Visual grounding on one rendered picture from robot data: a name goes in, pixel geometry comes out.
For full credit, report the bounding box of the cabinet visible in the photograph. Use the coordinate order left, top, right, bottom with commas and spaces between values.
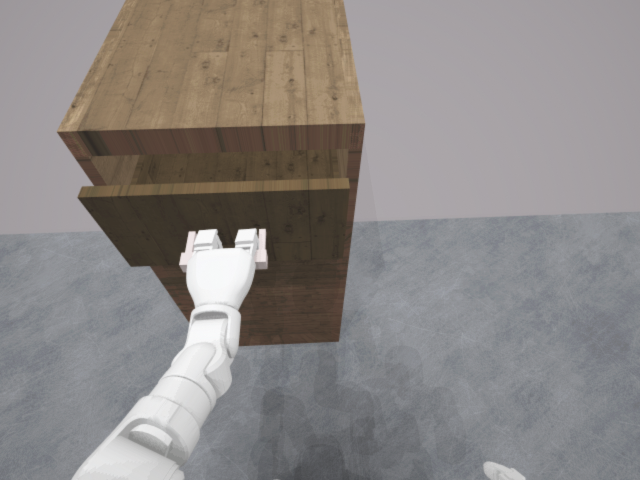
57, 0, 365, 346

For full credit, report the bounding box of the handle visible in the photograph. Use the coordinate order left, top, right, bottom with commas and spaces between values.
179, 229, 268, 272

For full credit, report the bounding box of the left robot upper arm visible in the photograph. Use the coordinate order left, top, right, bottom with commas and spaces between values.
81, 436, 185, 480

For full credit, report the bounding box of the robot left hand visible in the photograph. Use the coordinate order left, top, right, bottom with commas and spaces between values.
186, 228, 259, 311

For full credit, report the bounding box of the drawer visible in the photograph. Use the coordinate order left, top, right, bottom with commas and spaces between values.
77, 149, 350, 267

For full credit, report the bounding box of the left robot forearm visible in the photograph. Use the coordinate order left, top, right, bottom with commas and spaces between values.
71, 303, 241, 480

